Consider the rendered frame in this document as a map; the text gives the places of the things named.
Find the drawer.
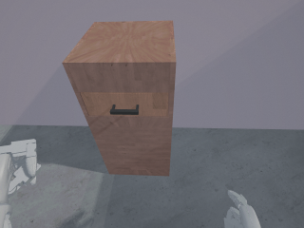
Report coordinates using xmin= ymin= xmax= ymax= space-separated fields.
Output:
xmin=81 ymin=92 xmax=169 ymax=117

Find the robot left forearm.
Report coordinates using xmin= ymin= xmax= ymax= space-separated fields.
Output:
xmin=0 ymin=203 xmax=14 ymax=228

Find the left robot hand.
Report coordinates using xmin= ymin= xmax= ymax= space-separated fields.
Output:
xmin=0 ymin=139 xmax=41 ymax=204

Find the handle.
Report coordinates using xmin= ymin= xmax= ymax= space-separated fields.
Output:
xmin=109 ymin=104 xmax=139 ymax=115

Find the cabinet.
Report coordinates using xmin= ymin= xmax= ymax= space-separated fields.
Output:
xmin=62 ymin=20 xmax=177 ymax=177

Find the right robot hand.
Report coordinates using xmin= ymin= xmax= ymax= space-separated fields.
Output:
xmin=223 ymin=190 xmax=261 ymax=228

